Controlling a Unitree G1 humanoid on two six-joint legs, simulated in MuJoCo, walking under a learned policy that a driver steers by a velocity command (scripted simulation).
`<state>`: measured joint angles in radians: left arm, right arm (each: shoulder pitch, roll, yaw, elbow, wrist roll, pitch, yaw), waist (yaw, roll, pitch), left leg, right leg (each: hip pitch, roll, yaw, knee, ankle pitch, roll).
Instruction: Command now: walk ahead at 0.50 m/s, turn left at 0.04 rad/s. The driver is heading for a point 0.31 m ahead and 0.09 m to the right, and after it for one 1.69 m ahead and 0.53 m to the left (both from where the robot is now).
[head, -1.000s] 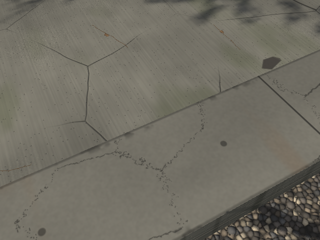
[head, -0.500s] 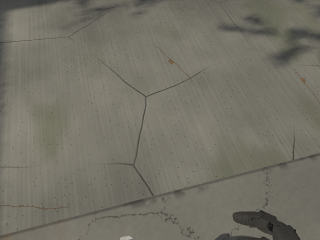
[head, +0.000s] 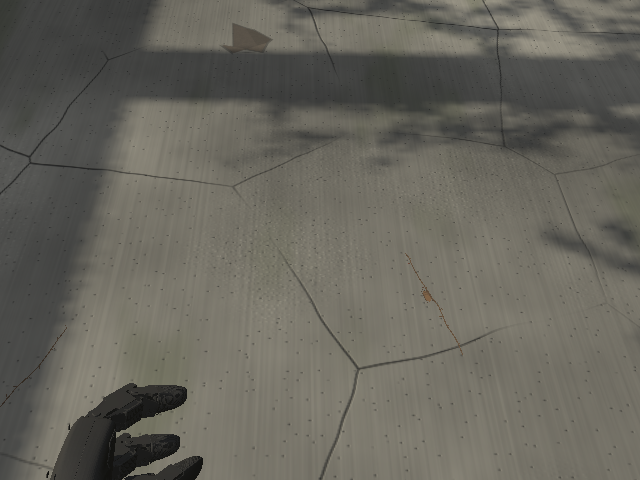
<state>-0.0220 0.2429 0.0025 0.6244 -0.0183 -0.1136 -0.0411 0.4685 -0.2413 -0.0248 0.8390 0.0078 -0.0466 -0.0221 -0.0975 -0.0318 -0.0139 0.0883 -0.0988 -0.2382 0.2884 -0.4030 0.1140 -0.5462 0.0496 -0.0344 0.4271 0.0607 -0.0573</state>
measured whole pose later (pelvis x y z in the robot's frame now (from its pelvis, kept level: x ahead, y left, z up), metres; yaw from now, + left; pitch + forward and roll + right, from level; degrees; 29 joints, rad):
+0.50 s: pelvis +0.26 -0.02 +0.00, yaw +2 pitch +3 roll -2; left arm 0.30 0.27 0.04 0.80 0.00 -0.03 0.03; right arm 0.09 -0.25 -0.02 0.65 0.00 -0.07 0.04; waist 0.06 0.03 0.01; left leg -0.54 0.00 0.00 0.56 -0.07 0.04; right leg -0.07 0.11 -0.06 0.38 -0.36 -0.08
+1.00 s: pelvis +0.34 -0.06 +0.00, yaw +20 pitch +3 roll +0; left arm 0.20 0.26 0.05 0.72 0.04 0.00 0.03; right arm 0.20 -0.32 -0.09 0.61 0.01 0.05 -0.03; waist -0.01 0.04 -0.01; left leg -0.53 -0.14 -0.19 0.81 -0.41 0.00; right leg -0.35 0.01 0.06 0.56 -0.25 0.00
